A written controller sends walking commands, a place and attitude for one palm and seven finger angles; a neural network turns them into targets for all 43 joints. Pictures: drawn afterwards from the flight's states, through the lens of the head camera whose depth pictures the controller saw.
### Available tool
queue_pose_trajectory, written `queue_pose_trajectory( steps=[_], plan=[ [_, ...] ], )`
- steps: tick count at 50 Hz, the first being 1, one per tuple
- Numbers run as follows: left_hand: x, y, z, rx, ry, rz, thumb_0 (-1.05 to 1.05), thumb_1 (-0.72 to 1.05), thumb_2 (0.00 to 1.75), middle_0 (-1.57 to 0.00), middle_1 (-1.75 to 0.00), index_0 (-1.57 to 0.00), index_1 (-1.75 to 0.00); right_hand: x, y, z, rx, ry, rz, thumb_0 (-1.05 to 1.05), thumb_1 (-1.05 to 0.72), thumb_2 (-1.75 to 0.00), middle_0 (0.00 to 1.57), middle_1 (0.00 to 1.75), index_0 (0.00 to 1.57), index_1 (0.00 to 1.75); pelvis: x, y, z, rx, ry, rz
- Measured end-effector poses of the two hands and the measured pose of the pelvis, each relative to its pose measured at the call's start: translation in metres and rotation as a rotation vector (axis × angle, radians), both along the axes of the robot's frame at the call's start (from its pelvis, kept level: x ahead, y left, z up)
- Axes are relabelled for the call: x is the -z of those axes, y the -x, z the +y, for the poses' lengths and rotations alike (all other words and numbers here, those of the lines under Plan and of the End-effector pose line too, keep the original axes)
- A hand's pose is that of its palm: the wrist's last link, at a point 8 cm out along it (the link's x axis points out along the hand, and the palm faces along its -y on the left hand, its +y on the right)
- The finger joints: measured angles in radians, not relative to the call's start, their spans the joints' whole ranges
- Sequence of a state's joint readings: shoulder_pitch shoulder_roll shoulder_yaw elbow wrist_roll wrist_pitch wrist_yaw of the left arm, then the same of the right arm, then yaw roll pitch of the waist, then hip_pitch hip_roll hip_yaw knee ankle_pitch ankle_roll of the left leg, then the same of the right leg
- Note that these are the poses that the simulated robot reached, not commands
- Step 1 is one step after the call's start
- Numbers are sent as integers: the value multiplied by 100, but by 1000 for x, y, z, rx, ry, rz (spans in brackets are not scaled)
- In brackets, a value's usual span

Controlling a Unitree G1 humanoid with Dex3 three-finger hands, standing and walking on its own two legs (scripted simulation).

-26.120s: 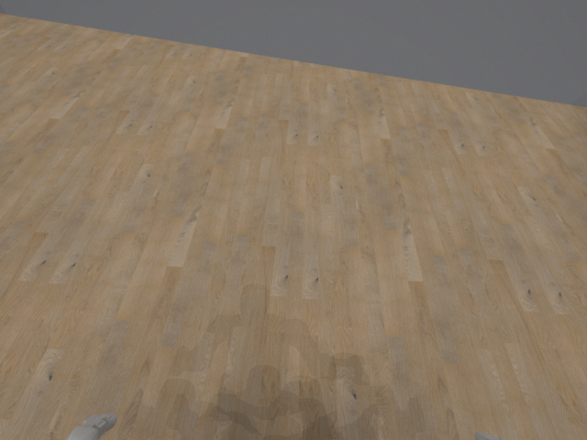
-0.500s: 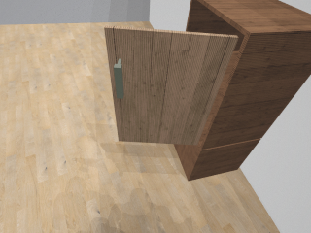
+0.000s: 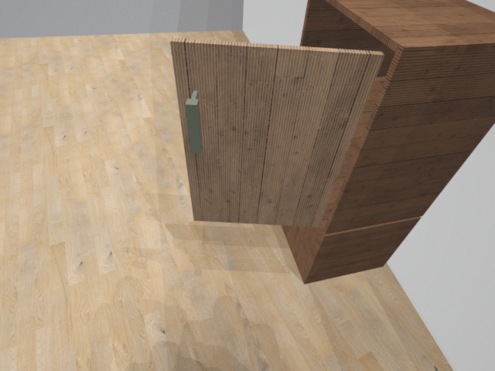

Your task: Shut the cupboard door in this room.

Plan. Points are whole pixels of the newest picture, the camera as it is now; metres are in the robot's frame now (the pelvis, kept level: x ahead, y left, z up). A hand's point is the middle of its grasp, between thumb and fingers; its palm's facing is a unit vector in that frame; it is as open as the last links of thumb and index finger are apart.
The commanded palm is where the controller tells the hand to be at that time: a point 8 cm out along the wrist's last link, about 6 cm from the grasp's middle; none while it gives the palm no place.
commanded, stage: shuffle to correct the standing spot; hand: left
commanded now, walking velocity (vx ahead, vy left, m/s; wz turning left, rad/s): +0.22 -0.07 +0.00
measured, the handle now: (195, 122) +0.61 +0.18 +0.07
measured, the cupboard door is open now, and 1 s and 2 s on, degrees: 75 75 75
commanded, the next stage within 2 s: come to a stop and stand still in 0.78 s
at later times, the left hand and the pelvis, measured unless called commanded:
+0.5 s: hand out of the picture +0.15 +0.19 -0.16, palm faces -0.01 -0.98 -0.20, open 7.3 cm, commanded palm none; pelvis +0.06 +0.00 +0.01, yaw -1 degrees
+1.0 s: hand out of the picture +0.14 +0.14 -0.20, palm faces +0.12 -0.99 -0.12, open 7.3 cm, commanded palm none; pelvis +0.17 -0.02 -0.01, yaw +4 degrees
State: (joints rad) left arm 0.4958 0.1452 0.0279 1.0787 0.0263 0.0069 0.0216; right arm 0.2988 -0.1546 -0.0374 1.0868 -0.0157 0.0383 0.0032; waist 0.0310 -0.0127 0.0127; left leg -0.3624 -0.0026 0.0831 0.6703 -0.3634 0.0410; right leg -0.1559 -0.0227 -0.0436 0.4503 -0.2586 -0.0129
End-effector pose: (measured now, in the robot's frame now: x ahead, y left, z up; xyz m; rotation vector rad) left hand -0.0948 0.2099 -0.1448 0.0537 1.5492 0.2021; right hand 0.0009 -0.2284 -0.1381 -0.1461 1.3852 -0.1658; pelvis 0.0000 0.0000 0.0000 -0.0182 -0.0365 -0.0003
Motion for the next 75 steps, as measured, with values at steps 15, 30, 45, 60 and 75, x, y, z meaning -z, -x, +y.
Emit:
queue_pose_trajectory(
  steps=[15, 30, 45, 60, 75],
  plan=[
    [15, -103, 20, 96, 52, -114, 1, 91, 90, -20, -30, -19, -30, -7, -12, 35, 87, 19, -67, 0, -91, -90, 20, 30, 20, 30, 1, -33, 20, 43, -11, 15],
    [-16, -281, 1, 178, -71, -423, 1, 92, 90, -19, -30, -19, -30, 3, 8, 12, 148, -73, 163, 1, -90, -90, 21, 30, 20, 30, 2, -84, -24, -17, -36, 47],
    [22, -230, -11, -10, -16, -204, -2, 94, 90, -20, -30, -20, -30, -7, -201, -35, -76, 63, -145, 0, -91, -90, 20, 30, 19, 30, 11, -153, -26, -79, 40, 24],
    [9, -260, -35, -5, -7, -140, 0, 91, 90, -20, -30, -19, -30, -8, -247, -36, -83, 47, -119, 0, -94, -90, 21, 30, 20, 30, 0, -181, -38, -62, -8, 9],
    [-4, -267, -39, 9, -96, -283, 0, 91, 90, -20, -30, -20, -30, 9, -209, -58, -74, -11, -57, 0, -92, -90, 20, 30, 20, 30, 4, -146, -60, -79, -13, 13]
  ],
)
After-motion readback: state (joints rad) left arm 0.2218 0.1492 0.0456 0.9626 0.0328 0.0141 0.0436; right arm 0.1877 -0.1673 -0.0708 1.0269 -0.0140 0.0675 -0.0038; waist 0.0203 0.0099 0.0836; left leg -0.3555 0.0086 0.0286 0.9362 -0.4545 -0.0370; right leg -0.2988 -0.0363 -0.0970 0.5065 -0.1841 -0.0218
